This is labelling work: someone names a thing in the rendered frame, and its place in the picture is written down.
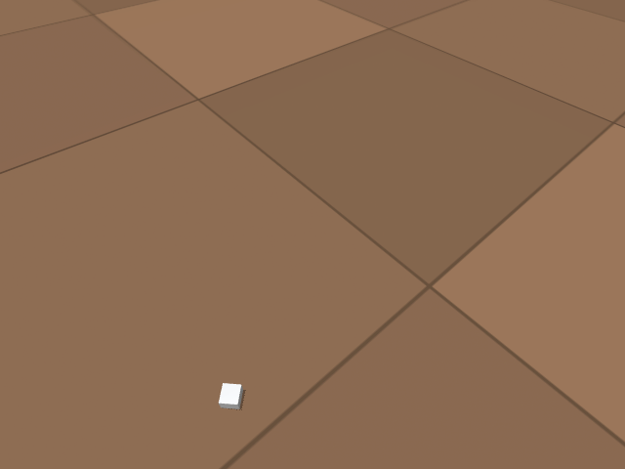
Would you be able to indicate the small box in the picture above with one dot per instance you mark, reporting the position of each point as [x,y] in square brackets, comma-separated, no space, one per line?
[231,396]

